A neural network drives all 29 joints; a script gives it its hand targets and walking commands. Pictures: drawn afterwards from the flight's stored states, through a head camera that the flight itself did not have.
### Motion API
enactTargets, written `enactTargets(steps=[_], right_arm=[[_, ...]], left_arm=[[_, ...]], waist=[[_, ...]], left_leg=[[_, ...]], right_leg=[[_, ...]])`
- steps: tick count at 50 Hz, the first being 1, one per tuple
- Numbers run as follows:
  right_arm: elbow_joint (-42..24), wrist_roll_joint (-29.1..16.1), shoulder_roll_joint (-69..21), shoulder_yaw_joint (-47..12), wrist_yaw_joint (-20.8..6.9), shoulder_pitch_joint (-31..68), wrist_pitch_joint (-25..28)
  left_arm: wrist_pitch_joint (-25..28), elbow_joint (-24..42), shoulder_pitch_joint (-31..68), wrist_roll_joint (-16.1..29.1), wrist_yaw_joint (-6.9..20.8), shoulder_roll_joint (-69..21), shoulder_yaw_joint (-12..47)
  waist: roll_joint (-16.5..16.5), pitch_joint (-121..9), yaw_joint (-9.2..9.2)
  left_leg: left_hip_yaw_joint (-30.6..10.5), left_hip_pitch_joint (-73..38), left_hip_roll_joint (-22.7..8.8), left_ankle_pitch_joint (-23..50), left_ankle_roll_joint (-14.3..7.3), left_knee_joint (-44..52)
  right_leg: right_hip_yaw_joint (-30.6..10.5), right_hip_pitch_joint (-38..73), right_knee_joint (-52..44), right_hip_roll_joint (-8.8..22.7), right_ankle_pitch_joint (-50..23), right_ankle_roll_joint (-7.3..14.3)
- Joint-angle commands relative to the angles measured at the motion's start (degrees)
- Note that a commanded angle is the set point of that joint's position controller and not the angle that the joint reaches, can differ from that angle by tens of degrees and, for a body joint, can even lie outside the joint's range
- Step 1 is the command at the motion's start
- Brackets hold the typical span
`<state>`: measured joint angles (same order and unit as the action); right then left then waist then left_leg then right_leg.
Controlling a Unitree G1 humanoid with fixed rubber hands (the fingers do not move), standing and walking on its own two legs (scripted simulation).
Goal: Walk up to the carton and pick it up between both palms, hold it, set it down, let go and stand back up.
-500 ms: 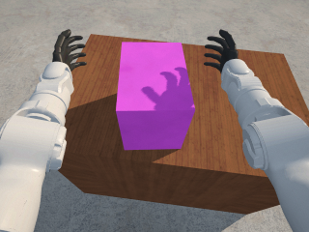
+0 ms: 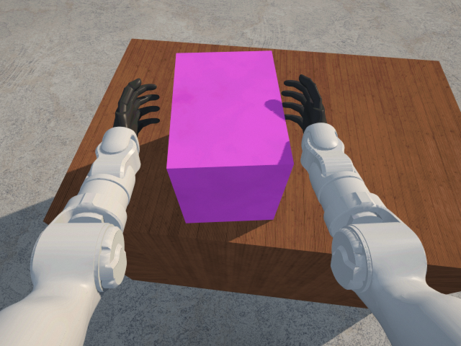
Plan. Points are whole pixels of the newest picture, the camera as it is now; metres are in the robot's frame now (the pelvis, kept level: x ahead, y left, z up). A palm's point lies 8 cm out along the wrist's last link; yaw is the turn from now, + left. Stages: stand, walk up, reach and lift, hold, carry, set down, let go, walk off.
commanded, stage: reach and lift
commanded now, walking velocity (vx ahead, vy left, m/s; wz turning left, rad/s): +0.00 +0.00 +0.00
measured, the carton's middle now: (227, 140) +0.52 +0.02 -0.01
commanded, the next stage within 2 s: none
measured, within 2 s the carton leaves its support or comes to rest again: neither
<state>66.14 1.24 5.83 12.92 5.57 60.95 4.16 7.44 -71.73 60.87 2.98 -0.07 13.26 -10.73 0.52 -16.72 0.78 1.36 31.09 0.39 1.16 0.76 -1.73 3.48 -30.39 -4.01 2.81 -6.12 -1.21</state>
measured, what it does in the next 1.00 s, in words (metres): stands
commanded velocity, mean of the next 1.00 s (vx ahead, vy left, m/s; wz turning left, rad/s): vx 0.00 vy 0.00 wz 0.00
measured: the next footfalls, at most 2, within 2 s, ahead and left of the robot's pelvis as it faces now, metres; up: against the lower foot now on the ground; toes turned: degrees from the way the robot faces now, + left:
none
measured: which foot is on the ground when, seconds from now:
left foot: down 0.00-1.00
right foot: down 0.00-1.00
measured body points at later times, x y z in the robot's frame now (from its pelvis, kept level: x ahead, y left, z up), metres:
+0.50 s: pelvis +0.02 +0.00 +0.00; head +0.11 +0.00 +0.44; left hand +0.48 +0.16 +0.08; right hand +0.50 -0.12 +0.08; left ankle -0.03 +0.12 -0.74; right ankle -0.01 -0.14 -0.74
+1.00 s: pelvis +0.01 +0.00 +0.00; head +0.12 +0.01 +0.44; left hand +0.48 +0.16 +0.08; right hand +0.49 -0.12 +0.08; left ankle -0.03 +0.12 -0.74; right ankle -0.01 -0.14 -0.74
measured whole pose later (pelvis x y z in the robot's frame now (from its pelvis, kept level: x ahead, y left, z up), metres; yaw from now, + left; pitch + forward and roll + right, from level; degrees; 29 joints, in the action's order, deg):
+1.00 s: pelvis +0.01 +0.00 +0.00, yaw +0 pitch +25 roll +0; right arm 48.1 33.3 -7.2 44.5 -2.7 55.1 3.1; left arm 4.4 -52.1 53.8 -24.7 -1.4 -4.8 -36.0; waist 1.5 -13.4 2.4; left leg 0.7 22.8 0.1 3.2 -0.2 5.2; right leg 4.2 -24.5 -5.3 2.4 -5.1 -1.2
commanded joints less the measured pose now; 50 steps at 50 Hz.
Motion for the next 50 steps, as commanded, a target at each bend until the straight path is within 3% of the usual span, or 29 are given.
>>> enactTargets(steps=[1, 6, 9, 13, 17, 23, 40, 50], right_arm=[[-9.1, 4.9, -1.0, 2.2, -1.0, 21.8, 1.8], [-9.8, 13.6, -13.1, 7.1, -3.5, 21.9, 0.9], [-9.7, 21.7, -25.8, 10.4, -7.9, 20.9, 1.2], [-8.1, 27.0, -31.1, 11.3, -10.9, 18.4, 1.2], [-7.5, 27.5, -34.2, 10.8, -11.4, 17.0, 0.8], [-7.0, 28.1, -36.2, 11.7, -11.4, 15.6, 0.3], [-9.0, 32.6, -36.0, 17.0, -13.5, 13.7, -2.2], [-7.8, 34.4, -37.4, 18.2, -13.8, 12.2, -2.4]], left_arm=[[1.5, 9.2, 22.2, -4.8, -0.2, 0.8, -3.2], [0.1, 11.9, 21.9, -14.7, 0.7, -10.7, -9.2], [0.1, 12.4, 20.5, -21.1, 3.4, -24.5, -11.7], [0.0, 10.4, 17.5, -24.8, 5.1, -31.2, -13.2], [-0.2, 10.9, 17.1, -25.5, 5.5, -33.6, -13.0], [-0.7, 13.3, 16.8, -25.9, 5.7, -36.1, -11.8], [-3.7, 16.5, 13.2, -28.3, 5.8, -38.9, -11.5], [-2.6, 14.9, 12.5, -29.6, 6.0, -39.5, -12.8]], waist=[[-1.2, -37.9, 1.41], [0.3, -35.5, 2.52], [0.9, -33.6, 2.89], [3.2, -28.9, 3.27], [3.8, -26.4, 3.88], [2.7, -25.3, 3.93], [1.2, -22.6, 4.77], [2.0, -20.8, 5.12]], left_leg=[[1.0, -12.5, 1.8, 32.9, 4.8, -4.9], [1.5, -12.3, 2.3, 30.3, 3.2, -1.8], [1.6, -12.3, 2.5, 30.2, 1.8, 1.7], [1.6, -10.6, 2.7, 27.5, -0.1, 5.8], [1.8, -5.4, 3.3, 23.9, -1.4, 7.7], [1.9, -3.1, 3.8, 23.1, -1.4, 8.1], [1.6, -6.8, 3.2, 24.4, -0.4, 6.6], [1.6, -1.5, 3.3, 20.9, -1.8, 9.0]], right_leg=[[-5.2, 29.4, 6.3, -2.1, -12.2, 2.6], [-4.6, 32.0, 3.9, -2.3, -10.9, 2.5], [-3.6, 33.4, 1.8, -2.4, -12.8, 2.3], [-2.6, 36.6, 1.1, -3.1, -15.7, 1.2], [-2.7, 40.9, 2.8, -3.3, -18.0, 0.6], [-2.6, 42.8, 3.4, -3.5, -19.5, 0.8], [-1.2, 35.2, -0.7, -4.5, -12.5, 2.1], [-1.5, 37.9, 0.0, -4.1, -13.6, 1.7]])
